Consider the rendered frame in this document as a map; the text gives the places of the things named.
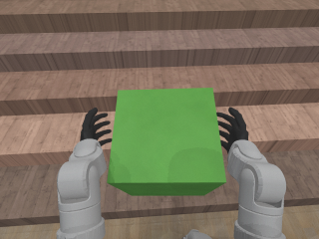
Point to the carton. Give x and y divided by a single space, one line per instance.
166 142

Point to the robot left hand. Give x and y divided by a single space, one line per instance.
89 127

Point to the robot right hand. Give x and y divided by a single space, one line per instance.
237 129

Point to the right robot shin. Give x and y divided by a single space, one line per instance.
193 230

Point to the robot left forearm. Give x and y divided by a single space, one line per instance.
79 192

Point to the robot right forearm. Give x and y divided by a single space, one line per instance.
262 187

